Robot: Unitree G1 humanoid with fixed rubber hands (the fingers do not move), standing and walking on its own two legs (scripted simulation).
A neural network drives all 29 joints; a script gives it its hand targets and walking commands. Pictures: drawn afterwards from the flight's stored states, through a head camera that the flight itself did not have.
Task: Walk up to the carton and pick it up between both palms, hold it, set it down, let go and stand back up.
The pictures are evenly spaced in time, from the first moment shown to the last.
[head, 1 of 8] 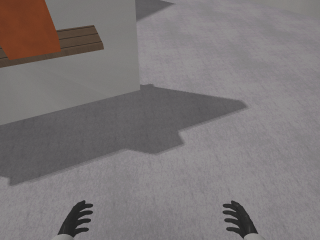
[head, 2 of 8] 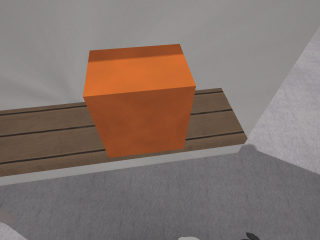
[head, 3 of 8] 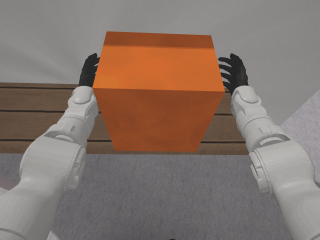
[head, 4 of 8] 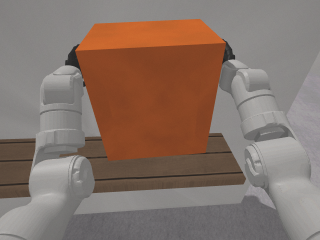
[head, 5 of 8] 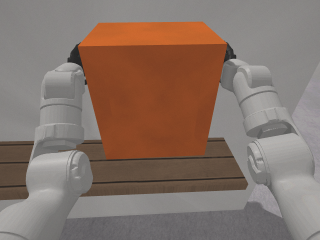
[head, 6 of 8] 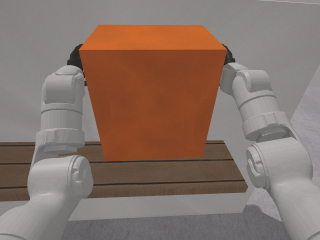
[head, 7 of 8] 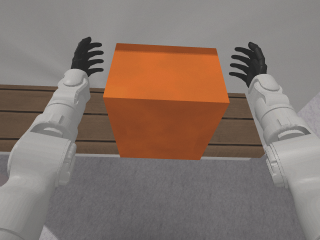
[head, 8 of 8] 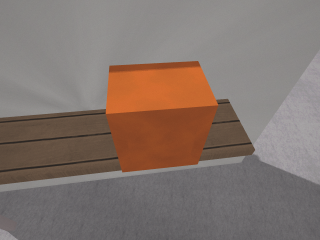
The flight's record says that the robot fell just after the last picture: no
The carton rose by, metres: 0.27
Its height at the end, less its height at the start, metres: +0.00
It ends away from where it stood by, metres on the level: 0.03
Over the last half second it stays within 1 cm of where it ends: yes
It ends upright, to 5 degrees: yes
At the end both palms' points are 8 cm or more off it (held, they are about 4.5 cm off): yes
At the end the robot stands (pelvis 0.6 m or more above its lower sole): yes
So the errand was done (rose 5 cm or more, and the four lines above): yes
